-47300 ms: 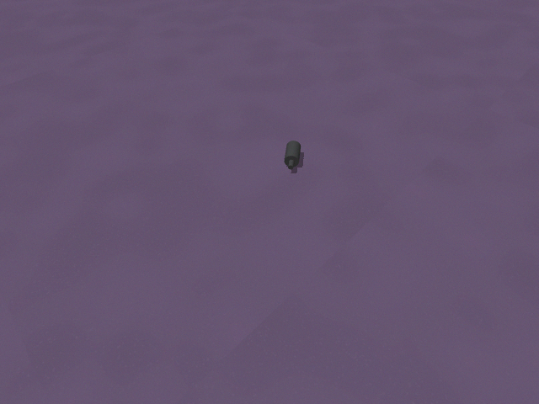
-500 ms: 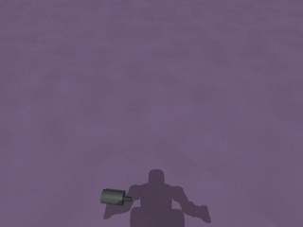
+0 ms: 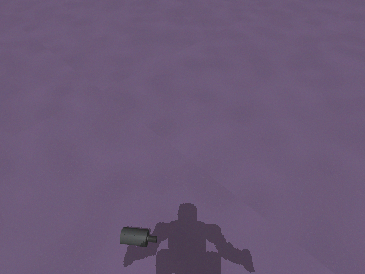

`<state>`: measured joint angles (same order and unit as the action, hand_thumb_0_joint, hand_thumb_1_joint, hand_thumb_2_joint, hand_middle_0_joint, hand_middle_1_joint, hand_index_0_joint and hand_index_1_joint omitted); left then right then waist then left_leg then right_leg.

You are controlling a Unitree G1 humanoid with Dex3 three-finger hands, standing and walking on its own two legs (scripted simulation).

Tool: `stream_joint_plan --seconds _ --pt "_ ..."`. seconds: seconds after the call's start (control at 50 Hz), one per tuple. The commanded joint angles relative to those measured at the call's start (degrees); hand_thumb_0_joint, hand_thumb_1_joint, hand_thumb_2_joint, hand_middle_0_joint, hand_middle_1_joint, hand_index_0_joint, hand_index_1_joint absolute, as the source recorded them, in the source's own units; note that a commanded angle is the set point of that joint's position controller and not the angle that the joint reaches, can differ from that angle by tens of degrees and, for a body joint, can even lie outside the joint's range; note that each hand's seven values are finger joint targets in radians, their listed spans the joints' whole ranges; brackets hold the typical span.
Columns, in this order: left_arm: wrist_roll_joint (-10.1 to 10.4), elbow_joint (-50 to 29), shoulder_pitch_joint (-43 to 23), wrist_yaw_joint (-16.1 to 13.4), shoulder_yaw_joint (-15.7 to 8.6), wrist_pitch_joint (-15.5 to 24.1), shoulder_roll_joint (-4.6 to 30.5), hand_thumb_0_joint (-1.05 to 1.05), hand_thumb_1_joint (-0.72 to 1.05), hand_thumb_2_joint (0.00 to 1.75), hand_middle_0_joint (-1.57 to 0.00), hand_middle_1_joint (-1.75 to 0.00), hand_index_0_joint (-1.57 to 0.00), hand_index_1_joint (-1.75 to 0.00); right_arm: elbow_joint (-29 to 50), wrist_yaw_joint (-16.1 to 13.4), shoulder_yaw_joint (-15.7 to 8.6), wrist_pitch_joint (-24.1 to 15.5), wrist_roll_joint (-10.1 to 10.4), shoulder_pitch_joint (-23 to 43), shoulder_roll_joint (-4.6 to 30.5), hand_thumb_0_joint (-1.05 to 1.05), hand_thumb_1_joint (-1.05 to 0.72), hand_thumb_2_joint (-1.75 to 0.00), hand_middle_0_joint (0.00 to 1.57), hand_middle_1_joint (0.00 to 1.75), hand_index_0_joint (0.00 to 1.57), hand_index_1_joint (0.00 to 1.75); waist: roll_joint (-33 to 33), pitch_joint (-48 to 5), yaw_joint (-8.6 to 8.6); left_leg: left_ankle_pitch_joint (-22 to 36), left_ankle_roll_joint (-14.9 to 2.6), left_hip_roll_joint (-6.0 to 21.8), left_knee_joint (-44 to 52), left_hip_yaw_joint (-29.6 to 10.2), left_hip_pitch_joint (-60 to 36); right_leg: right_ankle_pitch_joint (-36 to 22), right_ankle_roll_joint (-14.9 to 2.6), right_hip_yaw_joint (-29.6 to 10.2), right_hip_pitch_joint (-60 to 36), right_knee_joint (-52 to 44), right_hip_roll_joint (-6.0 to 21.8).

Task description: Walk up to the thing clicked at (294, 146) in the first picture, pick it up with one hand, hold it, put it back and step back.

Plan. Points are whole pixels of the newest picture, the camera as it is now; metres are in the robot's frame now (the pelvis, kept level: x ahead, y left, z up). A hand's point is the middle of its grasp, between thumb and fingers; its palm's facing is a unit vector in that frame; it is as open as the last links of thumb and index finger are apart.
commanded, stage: stand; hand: left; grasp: from above
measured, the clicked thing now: (139, 237) +0.42 +0.27 -0.74
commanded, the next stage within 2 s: step back in 0.28 s
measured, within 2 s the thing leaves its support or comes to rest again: neither
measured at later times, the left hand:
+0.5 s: hand out of the picture +0.08 +0.29 -0.17, palm faces +0.00 -0.93 -0.37, open 7.4 cm
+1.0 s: hand out of the picture +0.01 +0.32 -0.18, palm faces -0.10 -0.91 -0.39, open 7.4 cm
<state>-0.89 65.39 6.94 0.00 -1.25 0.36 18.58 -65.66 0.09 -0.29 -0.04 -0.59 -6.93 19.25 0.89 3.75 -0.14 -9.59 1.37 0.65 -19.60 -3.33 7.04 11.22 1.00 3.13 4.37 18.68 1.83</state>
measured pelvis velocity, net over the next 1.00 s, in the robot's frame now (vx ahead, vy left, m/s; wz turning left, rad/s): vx -0.11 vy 0.06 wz -0.09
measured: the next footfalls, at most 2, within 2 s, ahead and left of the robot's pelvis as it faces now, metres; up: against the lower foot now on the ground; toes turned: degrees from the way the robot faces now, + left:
left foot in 0.56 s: -0.01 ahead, +0.13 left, +0.00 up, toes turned -1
right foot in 1.00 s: -0.08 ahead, -0.05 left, +0.00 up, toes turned -2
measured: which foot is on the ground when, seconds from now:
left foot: down 0.00-0.40, up 0.42-0.54, down 0.56-1.00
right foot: down 0.00-0.58, up 0.60-0.98, down 1.00-1.00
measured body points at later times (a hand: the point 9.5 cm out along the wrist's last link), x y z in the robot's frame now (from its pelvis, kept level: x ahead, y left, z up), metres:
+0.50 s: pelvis -0.03 +0.02 -0.02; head +0.03 +0.02 +0.43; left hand +0.08 +0.33 -0.14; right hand +0.06 -0.30 -0.14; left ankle -0.03 +0.13 -0.73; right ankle -0.01 -0.13 -0.75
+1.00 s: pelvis -0.11 +0.06 -0.03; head -0.05 +0.05 +0.41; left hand +0.01 +0.37 -0.15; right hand -0.02 -0.25 -0.15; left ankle -0.05 +0.13 -0.75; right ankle -0.12 -0.05 -0.75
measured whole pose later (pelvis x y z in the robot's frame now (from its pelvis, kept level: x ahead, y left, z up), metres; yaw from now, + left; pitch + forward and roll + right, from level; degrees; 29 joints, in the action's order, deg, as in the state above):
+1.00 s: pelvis -0.11 +0.06 -0.03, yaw -5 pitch -3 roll +0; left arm -1.2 51.7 8.2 -0.5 -4.0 -2.8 21.0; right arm -49.3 -0.6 -2.5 2.1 -0.6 -5.6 20.1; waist -0.1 11.6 0.5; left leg -16.0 -4.5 -1.4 -38.5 6.1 19.6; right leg 22.3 -1.2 -2.9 14.8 40.1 -1.7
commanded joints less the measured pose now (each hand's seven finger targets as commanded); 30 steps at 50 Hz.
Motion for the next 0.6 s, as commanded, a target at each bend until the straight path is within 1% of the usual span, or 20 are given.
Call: stream_joint_plan --seconds 0.0,0.12,0.22,0.24,0.26,0.28,0.32,0.34,0.36,0.38,0.4,0.42,0.44,0.46,0.48,0.5,0.52,0.54,0.56,0.58 --pt "0.08 -3.34 -1.58 -0.96 -2.19 1.16 12.08 0.0 0.9 0.9 -0.2 -0.3 -0.2 -0.3 3.5 -0.94 -2.07 -1.25 -0.13 2.45 11.64 0.0 -0.9 -0.9 0.2 0.3 0.2 0.3 -0.49 -3.65 -0.31 5.68 -2.65 5.78 3.0 -4.46 0.97 -3.59 -1.56 -5.16 -0.51 -3.45 5.98" --pt "0.16 -3.74 -1.65 -0.95 -2.24 1.25 12.5 0.0 0.9 0.9 -0.2 -0.3 -0.2 -0.3 3.73 -0.94 -1.83 -1.45 -0.2 2.07 11.64 0.0 -0.9 -0.9 0.2 0.3 0.2 0.3 -0.75 -4.71 -0.38 10.04 -2.5 5.95 2.58 -4.24 0.05 -6.86 -1.49 -4.86 -1.18 -2.59 6.07" --pt "0.13 -3.83 -1.98 -0.92 -2.14 1.2 12.41 0.0 0.9 0.9 -0.2 -0.3 -0.2 -0.3 3.58 -1.0 -1.67 -1.34 -0.13 1.46 11.67 0.0 -0.9 -0.9 0.2 0.3 0.2 0.3 -1.12 -3.88 0.07 8.82 -2.32 5.79 2.83 -4.25 0.81 -6.16 -1.38 -4.89 -0.52 -2.9 5.94" --pt "0.12 -4.06 -2.12 -0.94 -2.18 1.17 12.41 0.0 0.9 0.9 -0.2 -0.3 -0.2 -0.3 3.81 -1.05 -1.74 -1.37 -0.2 1.93 11.85 0.0 -0.9 -0.9 0.2 0.3 0.2 0.3 -0.97 -4.2 -0.21 9.6 -2.41 5.95 2.53 -4.09 0.69 -6.91 -1.55 -4.86 -1.12 -2.65 6.12" --pt "1.4 -4.59 -2.08 -1.18 -5.03 0.67 16.83 0.0 0.9 0.9 -0.2 -0.3 -0.2 -0.3 5.26 -0.56 -2.98 -0.19 0.3 4.21 14.91 0.0 -0.9 -0.9 0.2 0.3 0.2 0.3 -1.37 2.71 -0.1 17.29 -3.71 4.29 -3.77 -4.15 6.06 -15.43 -2.29 -5.48 3.55 1.73 5.59" --pt "1.55 -5.45 -0.75 -1.42 -5.25 0.53 16.61 0.0 0.9 0.9 -0.2 -0.3 -0.2 -0.3 6.28 -0.54 -2.92 0.17 0.72 3.46 13.62 0.0 -0.9 -0.9 0.2 0.3 0.2 0.3 -1.85 1.0 0.0 18.71 -3.81 3.81 -6.7 -2.84 5.72 -18.41 -3.46 -5.29 2.93 2.57 6.16" --pt "1.5 -7.16 -0.48 -1.54 -5.72 0.32 16.91 0.0 0.9 0.9 -0.2 -0.3 -0.2 -0.3 7.4 -0.39 -3.11 0.58 1.1 2.09 12.89 0.0 -0.9 -0.9 0.2 0.3 0.2 0.3 -3.86 -2.29 0.26 15.84 -3.71 1.4 -12.79 -0.83 4.96 -21.29 -6.36 -7.71 2.96 2.21 8.82" --pt "1.3 -8.13 -1.84 -1.58 -6.01 0.12 17.27 0.0 0.9 0.9 -0.2 -0.3 -0.2 -0.3 7.65 -0.42 -3.33 0.95 1.03 0.88 12.32 0.0 -0.9 -0.9 0.2 0.3 0.2 0.3 -5.48 -3.63 0.89 12.62 -3.25 -0.16 -16.46 0.62 5.63 -22.16 -8.71 -9.1 3.29 1.94 11.1" --pt "0.97 -9.77 -3.84 -1.61 -6.15 -0.13 17.48 0.0 0.9 0.9 -0.2 -0.3 -0.2 -0.3 8.03 -0.26 -3.81 1.44 0.86 -0.02 12.42 0.0 -0.9 -0.9 0.2 0.3 0.2 0.3 -8.23 -4.91 1.33 1.43 -3.07 -1.94 -21.58 2.07 5.33 -21.2 -11.09 -11.74 5.6 1.06 14.39" --pt "0.44 -11.55 -6.23 -1.64 -6.33 -0.24 17.93 0.0 0.9 0.9 -0.2 -0.3 -0.2 -0.3 8.62 -0.14 -4.22 2.0 0.72 -1.6 12.44 0.0 -0.9 -0.9 0.2 0.3 0.2 0.3 -10.53 -5.67 1.85 -11.17 -3.18 -3.23 -27.12 1.85 6.22 -21.37 -13.77 -13.88 6.97 1.42 17.79" --pt "-0.2 -12.83 -7.01 -1.67 -6.42 -0.32 17.85 0.0 0.9 0.9 -0.2 -0.3 -0.2 -0.3 9.28 0.08 -4.51 2.48 0.51 -2.37 12.84 0.0 -0.9 -0.9 0.2 0.3 0.2 0.3 -11.19 -6.06 1.86 -18.15 -3.68 -2.79 -30.49 0.42 7.71 -21.52 -15.19 -14.52 7.76 2.56 19.21" --pt "-0.54 -13.8 -7.49 -1.66 -6.49 -0.49 18.09 0.0 0.9 0.9 -0.2 -0.3 -0.2 -0.3 9.98 0.31 -4.87 2.76 0.52 -3.29 13.32 0.0 -0.9 -0.9 0.2 0.3 0.2 0.3 -11.59 -5.81 2.14 -19.94 -4.17 -2.14 -32.08 -0.67 7.48 -20.87 -15.54 -14.44 10.41 3.54 19.89" --pt "-0.73 -14.94 -9.39 -1.78 -6.42 -0.52 18.26 0.0 0.9 0.9 -0.2 -0.3 -0.2 -0.3 10.61 0.51 -5.1 2.82 0.68 -4.6 13.38 0.0 -0.9 -0.9 0.2 0.3 0.2 0.3 -12.75 -5.63 3.31 -19.28 -4.74 -0.98 -30.54 -1.78 7.76 -20.3 -14.33 -13.16 10.63 4.88 19.36" --pt "-0.65 -15.49 -10.25 -1.75 -6.16 -0.65 17.64 0.0 0.9 0.9 -0.2 -0.3 -0.2 -0.3 10.67 0.62 -5.22 2.66 0.72 -5.03 13.17 0.0 -0.9 -0.9 0.2 0.3 0.2 0.3 -12.33 -5.48 3.42 -16.19 -4.72 -1.13 -28.17 -0.79 7.58 -20.24 -12.92 -10.88 10.81 7.07 17.38" --pt "-0.61 -15.89 -10.1 -1.72 -5.87 -0.84 16.86 0.0 0.9 0.9 -0.2 -0.3 -0.2 -0.3 10.89 0.56 -5.18 2.28 0.78 -5.39 12.65 0.0 -0.9 -0.9 0.2 0.3 0.2 0.3 -11.54 -5.7 3.27 -11.16 -4.48 -0.93 -21.66 0.47 8.5 -20.61 -10.92 -8.91 8.08 10.49 14.89" --pt "-0.23 -16.04 -8.84 -1.61 -5.59 -1.34 16.31 0.0 0.9 0.9 -0.2 -0.3 -0.2 -0.3 11.14 0.4 -5.38 1.82 0.38 -5.1 12.93 0.0 -0.9 -0.9 0.2 0.3 0.2 0.3 -8.56 -5.6 2.57 2.48 -4.03 -0.19 -14.3 1.17 7.43 -17.59 -8.68 -6.86 8.36 14.33 11.88" --pt "0.46 -16.72 -7.63 -1.46 -5.25 -1.83 14.67 0.0 0.9 0.9 -0.2 -0.3 -0.2 -0.3 12.04 0.05 -5.73 1.38 -0.21 -3.89 14.33 0.0 -0.9 -0.9 0.2 0.3 0.2 0.3 -1.62 -5.4 2.09 18.12 -4.83 4.06 -7.28 -3.67 7.29 -12.49 -5.64 -3.62 8.43 20.91 6.32" --pt "1.21 -17.37 -7.15 -1.6 -4.94 -2.27 12.42 0.0 0.9 0.9 -0.2 -0.3 -0.2 -0.3 12.53 -0.22 -6.58 1.1 -0.94 -3.37 17.85 0.0 -0.9 -0.9 0.2 0.3 0.2 0.3 7.14 -5.39 1.71 30.1 -7.35 9.72 -4.67 -13.48 3.78 -0.83 -3.52 -3.07 14.55 29.36 -2.35" --pt "1.13 -17.42 -6.32 -1.98 -4.94 -2.86 11.45 0.0 0.9 0.9 -0.2 -0.3 -0.2 -0.3 12.75 -0.35 -6.82 0.82 -1.41 -4.48 19.11 0.0 -0.9 -0.9 0.2 0.3 0.2 0.3 8.84 -5.28 1.73 34.42 -10.47 14.1 -3.21 -20.21 -0.63 23.27 -3.55 -7.67 21.37 35.2 -7.19" --pt "0.83 -17.3 -3.94 -2.35 -4.73 -3.32 11.74 0.0 0.9 0.9 -0.2 -0.3 -0.2 -0.3 13.09 -0.61 -6.92 0.58 -1.19 -4.81 19.83 0.0 -0.9 -0.9 0.2 0.3 0.2 0.3 6.47 -6.43 1.58 40.21 -12.04 16.2 -5.17 -19.06 -0.88 26.74 -3.44 -11.48 21.54 41.64 -6.9"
